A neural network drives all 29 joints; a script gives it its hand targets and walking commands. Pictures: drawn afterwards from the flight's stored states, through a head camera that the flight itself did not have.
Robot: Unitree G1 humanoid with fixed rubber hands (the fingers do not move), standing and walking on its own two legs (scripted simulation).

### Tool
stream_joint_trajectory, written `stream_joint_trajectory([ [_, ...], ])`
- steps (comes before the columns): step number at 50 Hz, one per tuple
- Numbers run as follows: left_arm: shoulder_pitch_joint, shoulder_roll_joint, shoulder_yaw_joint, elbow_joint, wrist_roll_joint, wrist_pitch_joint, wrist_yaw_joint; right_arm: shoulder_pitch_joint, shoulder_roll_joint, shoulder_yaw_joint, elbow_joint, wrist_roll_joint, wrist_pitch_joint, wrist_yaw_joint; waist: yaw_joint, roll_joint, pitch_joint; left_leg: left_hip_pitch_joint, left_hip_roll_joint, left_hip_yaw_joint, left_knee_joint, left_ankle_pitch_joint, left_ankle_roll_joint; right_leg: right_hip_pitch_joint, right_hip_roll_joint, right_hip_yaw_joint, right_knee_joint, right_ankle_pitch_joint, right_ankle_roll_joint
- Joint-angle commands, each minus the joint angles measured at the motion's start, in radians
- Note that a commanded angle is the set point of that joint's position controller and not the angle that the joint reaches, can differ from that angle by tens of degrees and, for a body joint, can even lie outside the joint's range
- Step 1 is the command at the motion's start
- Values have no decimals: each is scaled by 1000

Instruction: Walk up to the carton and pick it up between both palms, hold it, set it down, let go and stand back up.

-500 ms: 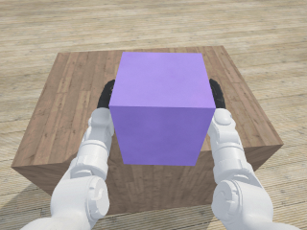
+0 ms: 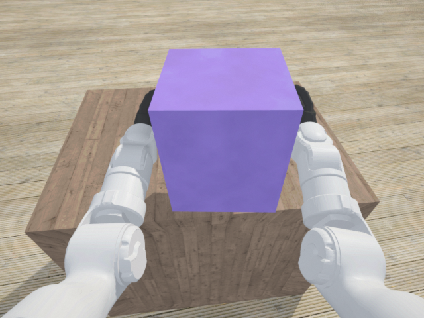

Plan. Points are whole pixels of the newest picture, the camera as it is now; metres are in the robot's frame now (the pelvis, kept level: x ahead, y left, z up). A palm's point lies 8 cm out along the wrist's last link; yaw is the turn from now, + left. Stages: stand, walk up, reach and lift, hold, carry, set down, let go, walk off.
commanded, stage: reach and lift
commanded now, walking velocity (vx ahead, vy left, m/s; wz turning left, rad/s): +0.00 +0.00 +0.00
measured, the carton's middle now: (223, 133) +0.43 -0.03 +0.15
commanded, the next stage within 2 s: hold in 1.68 s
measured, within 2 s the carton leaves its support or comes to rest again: neither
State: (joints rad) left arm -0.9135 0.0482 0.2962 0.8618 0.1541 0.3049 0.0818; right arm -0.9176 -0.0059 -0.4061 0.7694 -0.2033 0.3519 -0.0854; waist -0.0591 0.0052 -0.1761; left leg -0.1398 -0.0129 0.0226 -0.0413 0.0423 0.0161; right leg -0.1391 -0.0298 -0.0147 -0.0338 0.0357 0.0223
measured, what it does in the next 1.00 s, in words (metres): stands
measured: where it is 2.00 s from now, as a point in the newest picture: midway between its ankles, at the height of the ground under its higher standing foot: outside the picture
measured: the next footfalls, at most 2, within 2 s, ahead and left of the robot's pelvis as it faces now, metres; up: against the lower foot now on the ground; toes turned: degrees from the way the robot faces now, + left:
none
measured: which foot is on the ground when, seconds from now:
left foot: down 0.00-1.00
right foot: down 0.00-1.00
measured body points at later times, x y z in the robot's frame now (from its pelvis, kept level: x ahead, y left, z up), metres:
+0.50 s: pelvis -0.02 +0.00 +0.00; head -0.04 +0.00 +0.45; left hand +0.41 +0.13 +0.17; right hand +0.40 -0.17 +0.19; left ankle +0.00 +0.11 -0.76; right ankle +0.00 -0.14 -0.76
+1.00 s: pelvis -0.04 +0.00 +0.00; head -0.06 +0.00 +0.45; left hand +0.37 +0.14 +0.18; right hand +0.36 -0.16 +0.19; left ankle +0.00 +0.11 -0.76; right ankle +0.00 -0.13 -0.76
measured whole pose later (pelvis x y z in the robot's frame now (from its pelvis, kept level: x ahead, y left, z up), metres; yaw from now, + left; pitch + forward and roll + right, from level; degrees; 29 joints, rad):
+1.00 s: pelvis -0.04 +0.00 +0.00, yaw +1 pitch +3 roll +0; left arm -0.76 0.04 0.19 0.50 0.09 0.54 0.08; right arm -0.78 0.01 -0.29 0.43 -0.11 0.58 -0.11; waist -0.03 0.00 -0.12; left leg -0.17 -0.01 0.01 0.10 0.02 0.01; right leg -0.15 -0.03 -0.02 0.08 0.02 0.02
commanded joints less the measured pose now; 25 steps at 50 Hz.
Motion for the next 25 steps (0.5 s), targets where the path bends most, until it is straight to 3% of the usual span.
stream_joint_trajectory([
  [1,-718,-498,-208,-160,-58,-42,-134,-634,481,273,-99,68,-34,119,15,5,-484,222,-15,-27,98,225,-18,203,57,-3,87,293,-35],
  [2,-731,-504,-205,-170,-55,-39,-133,-633,494,282,-96,64,-30,122,24,-18,-473,224,-12,-27,89,215,-8,202,60,-7,86,281,-27],
  [5,-755,-546,-234,-228,-72,-28,-145,-643,522,297,-139,71,-24,128,6,-1,-543,230,-15,-32,89,223,-10,217,56,0,86,309,-39],
  [7,-773,-537,-258,-268,-68,-24,-143,-626,505,300,-140,86,-16,122,15,38,-547,243,-16,-20,95,238,-17,202,61,-1,86,306,-38],
  [13,-746,-543,-269,-288,-96,11,-146,-636,530,338,-182,90,27,119,13,-14,-511,222,-15,-24,92,158,-1,233,54,-1,91,242,-36],
  [15,-747,-542,-276,-316,-97,21,-149,-620,534,338,-210,92,32,117,16,-4,-502,198,-17,-13,85,149,-3,214,51,-5,96,247,-29],
  [16,-724,-547,-278,-301,-101,24,-148,-637,531,348,-223,90,34,115,15,-30,-513,195,-17,-16,90,160,-6,226,53,-10,109,254,-26],
  [17,-745,-554,-288,-305,-103,26,-149,-637,539,357,-226,98,33,112,17,11,-529,188,-22,-18,90,159,0,232,51,1,112,273,-30],
  [21,-744,-545,-310,-332,-111,35,-152,-613,550,362,-239,110,52,108,4,-10,-502,192,-26,-14,97,115,-5,219,48,6,121,240,-25],
  [23,-734,-545,-302,-330,-109,40,-151,-610,566,386,-239,117,58,107,28,-14,-521,185,-26,-13,97,127,-1,266,50,-4,131,259,-20],
  [25,-709,-553,-319,-344,-117,43,-149,-607,560,402,-275,133,61,106,24,-18,-503,166,-26,-25,103,132,2,264,48,12,133,256,-27],
])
